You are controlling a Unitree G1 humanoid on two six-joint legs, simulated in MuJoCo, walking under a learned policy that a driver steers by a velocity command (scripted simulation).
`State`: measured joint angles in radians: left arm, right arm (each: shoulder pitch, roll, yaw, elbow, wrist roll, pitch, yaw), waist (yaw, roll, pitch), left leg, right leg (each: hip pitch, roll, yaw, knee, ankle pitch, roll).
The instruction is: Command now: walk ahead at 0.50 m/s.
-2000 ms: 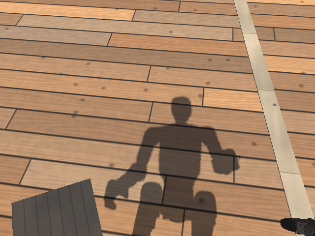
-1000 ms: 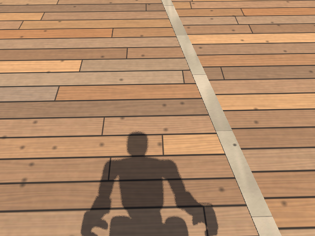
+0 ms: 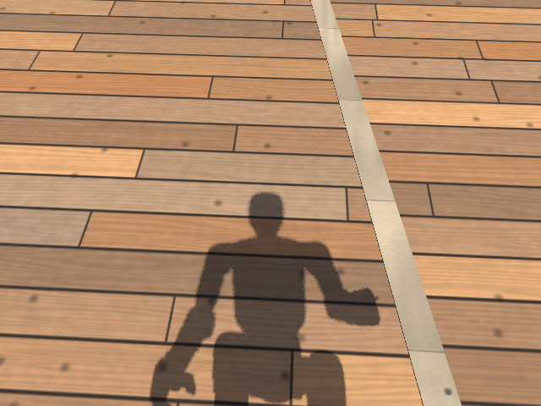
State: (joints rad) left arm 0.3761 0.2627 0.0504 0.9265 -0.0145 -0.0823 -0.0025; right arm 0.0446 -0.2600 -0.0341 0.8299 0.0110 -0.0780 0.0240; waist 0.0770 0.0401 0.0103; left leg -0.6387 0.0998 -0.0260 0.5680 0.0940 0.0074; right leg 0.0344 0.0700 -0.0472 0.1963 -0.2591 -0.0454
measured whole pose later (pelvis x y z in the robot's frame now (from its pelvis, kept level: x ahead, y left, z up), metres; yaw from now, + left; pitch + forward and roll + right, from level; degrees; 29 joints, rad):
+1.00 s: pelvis +0.56 +0.00 +0.00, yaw +14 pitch +1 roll -3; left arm 0.29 0.26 0.07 0.95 0.01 -0.09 0.01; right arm 0.15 -0.28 -0.08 0.80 0.02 -0.02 0.02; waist 0.06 0.03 0.02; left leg -0.68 0.13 -0.03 0.79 -0.01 0.02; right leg 0.01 0.02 -0.23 0.22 -0.24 -0.02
